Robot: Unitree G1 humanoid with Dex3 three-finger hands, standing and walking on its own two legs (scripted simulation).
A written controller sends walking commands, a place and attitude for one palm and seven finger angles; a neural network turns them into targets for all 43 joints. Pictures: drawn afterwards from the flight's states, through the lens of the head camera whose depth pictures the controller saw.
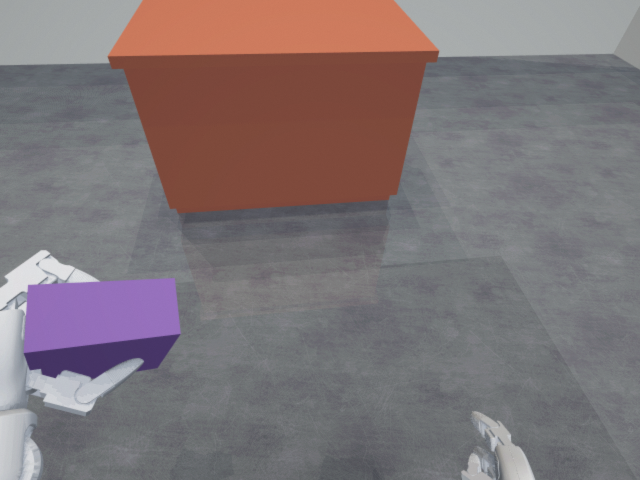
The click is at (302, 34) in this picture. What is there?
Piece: table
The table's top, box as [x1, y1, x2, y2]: [107, 0, 438, 68]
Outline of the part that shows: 107,56 112,68 430,62 436,61 438,50 393,0 143,0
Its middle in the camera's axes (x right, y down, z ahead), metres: -0.18 -0.83 +1.50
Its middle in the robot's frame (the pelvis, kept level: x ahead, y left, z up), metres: +1.67 +0.27 -0.03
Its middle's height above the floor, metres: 0.74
